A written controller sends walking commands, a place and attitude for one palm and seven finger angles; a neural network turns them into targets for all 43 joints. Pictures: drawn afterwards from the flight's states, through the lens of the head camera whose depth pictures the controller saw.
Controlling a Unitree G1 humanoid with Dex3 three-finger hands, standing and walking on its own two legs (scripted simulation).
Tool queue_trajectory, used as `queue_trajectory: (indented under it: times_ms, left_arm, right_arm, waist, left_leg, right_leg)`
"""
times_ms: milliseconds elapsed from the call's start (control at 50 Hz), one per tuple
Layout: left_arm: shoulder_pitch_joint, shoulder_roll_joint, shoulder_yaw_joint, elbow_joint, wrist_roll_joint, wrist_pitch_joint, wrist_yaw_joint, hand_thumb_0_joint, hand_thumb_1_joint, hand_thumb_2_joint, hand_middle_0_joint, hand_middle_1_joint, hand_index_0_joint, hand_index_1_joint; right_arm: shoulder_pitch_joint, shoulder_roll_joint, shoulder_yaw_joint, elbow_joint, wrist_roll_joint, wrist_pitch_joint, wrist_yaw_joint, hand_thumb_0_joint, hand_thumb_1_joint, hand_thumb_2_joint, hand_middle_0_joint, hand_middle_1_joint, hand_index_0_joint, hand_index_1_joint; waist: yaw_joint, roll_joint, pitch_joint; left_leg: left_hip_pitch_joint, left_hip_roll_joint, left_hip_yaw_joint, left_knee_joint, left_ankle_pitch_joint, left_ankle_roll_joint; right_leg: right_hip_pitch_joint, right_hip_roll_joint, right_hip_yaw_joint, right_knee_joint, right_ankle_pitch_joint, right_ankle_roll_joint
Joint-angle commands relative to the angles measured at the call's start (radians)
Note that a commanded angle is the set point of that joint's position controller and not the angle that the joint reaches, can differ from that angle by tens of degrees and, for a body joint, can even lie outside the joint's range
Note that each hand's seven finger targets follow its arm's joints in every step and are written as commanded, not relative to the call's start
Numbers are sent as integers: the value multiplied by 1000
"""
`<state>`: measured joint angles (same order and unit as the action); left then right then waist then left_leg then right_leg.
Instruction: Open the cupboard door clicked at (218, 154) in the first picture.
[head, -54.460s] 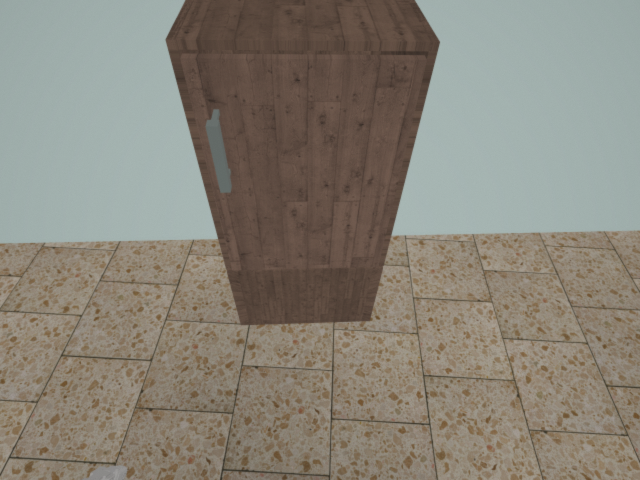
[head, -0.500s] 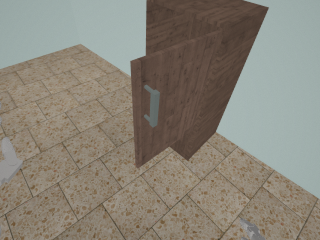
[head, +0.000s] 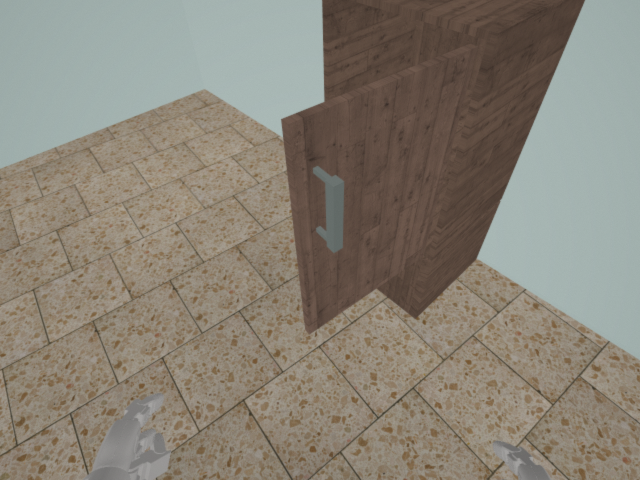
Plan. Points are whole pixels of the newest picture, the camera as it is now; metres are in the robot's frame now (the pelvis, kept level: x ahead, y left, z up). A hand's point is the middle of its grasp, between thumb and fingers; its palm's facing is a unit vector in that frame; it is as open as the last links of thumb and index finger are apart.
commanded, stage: let the arm hang, fingers relaxed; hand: left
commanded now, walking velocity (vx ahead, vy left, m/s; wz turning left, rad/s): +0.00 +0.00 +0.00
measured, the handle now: (327, 210) +0.53 +0.01 +0.02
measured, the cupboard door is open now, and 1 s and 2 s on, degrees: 84 84 84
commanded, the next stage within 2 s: look to check the result in 0.92 s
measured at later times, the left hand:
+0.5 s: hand out of the picture -0.06 +0.18 -0.16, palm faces +0.03 -0.98 -0.21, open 7.3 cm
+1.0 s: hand out of the picture +0.00 +0.17 -0.16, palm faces +0.03 -0.98 -0.19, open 7.3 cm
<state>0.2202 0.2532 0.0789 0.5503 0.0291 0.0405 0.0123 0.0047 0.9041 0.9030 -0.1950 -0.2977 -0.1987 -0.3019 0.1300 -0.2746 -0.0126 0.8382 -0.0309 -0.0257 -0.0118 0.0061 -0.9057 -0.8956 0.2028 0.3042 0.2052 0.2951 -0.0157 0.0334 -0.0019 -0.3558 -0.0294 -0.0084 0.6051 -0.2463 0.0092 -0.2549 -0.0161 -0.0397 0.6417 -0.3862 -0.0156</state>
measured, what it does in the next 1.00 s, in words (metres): stands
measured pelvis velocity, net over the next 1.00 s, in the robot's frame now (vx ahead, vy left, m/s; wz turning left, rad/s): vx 0.00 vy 0.00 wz -0.01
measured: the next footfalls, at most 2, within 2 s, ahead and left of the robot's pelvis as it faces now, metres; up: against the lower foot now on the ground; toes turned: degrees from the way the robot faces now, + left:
none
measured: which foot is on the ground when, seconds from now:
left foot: down 0.00-1.00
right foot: down 0.00-1.00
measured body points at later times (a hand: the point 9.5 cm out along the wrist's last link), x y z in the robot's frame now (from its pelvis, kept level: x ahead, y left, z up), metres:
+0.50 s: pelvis +0.00 +0.00 +0.02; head +0.02 -0.01 +0.46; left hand -0.06 +0.23 -0.14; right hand -0.02 -0.21 -0.15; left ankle +0.05 +0.12 -0.73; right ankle -0.03 -0.10 -0.73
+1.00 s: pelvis +0.00 +0.00 +0.02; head +0.02 -0.01 +0.46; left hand +0.00 +0.22 -0.14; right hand -0.01 -0.21 -0.15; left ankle +0.05 +0.12 -0.73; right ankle -0.03 -0.11 -0.73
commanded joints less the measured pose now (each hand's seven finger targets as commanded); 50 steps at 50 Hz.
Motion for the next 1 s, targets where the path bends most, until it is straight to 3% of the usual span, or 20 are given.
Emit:
queue_trajectory:
  times_ms: [0,40,100,180,240,560,740,820,980]
  left_arm:
    - [15,115,-23,159,-11,-52,8,0,900,900,-200,-300,-200,-300]
    - [4,92,-38,259,-19,-50,12,0,900,900,-200,-300,-200,-300]
    - [60,38,-32,384,-20,-44,16,0,900,900,-200,-300,-200,-300]
    - [76,25,-48,488,-23,-45,14,0,900,900,-200,-300,-200,-300]
    - [92,11,-55,541,-22,-46,15,0,900,900,-200,-300,-200,-300]
    - [137,-21,-55,601,-25,-41,27,0,900,900,-200,-300,-200,-300]
    - [125,-35,-48,588,-24,-44,29,0,900,900,-200,-300,-200,-300]
    - [126,-34,-48,581,-24,-49,29,0,900,900,-200,-300,-200,-300]
    - [123,-31,-49,582,-26,-52,28,0,900,900,-200,-300,-200,-300]
  right_arm:
    - [26,-45,-17,-1,3,18,-4,0,-900,-900,200,300,200,300]
    - [37,-33,-9,50,5,25,-8,0,-900,-900,200,300,200,300]
    - [41,-9,-7,113,2,31,-20,0,-900,-900,200,300,200,300]
    - [90,2,-7,180,9,36,-25,0,-900,-900,200,300,200,300]
    - [120,5,-9,218,12,36,-29,0,-900,-900,200,300,200,300]
    - [198,61,0,299,7,40,-27,0,-900,-900,200,300,200,300]
    - [205,80,-4,295,6,33,-30,0,-900,-900,200,300,200,300]
    - [206,74,-4,291,9,29,-30,0,-900,-900,200,300,200,300]
    - [197,69,-3,293,9,29,-30,0,-900,-900,200,300,200,300]
  waist:
    - [-2,-127,-62]
    - [-6,27,-45]
    - [11,170,-10]
    - [6,74,12]
    - [3,-32,33]
    - [8,-35,118]
    - [12,1,115]
    - [13,-35,96]
    - [7,-31,82]
  left_leg:
    - [123,53,-31,-74,198,3]
    - [172,84,-64,-136,280,9]
    - [145,103,-98,-196,177,24]
    - [165,111,-109,-228,117,26]
    - [187,117,-103,-237,137,30]
    - [127,99,-90,-271,42,25]
    - [113,104,-94,-274,69,27]
    - [140,106,-86,-257,126,28]
    - [167,105,-81,-244,162,26]
  right_leg:
    - [66,-166,148,-222,531,-61]
    - [53,-112,110,-224,395,-38]
    - [83,-79,96,-283,212,-34]
    - [75,-74,81,-319,166,-39]
    - [60,-74,68,-329,165,-35]
    - [27,-72,74,-327,61,-37]
    - [41,-69,73,-307,109,-35]
    - [50,-71,73,-309,144,-33]
    - [52,-78,78,-319,165,-32]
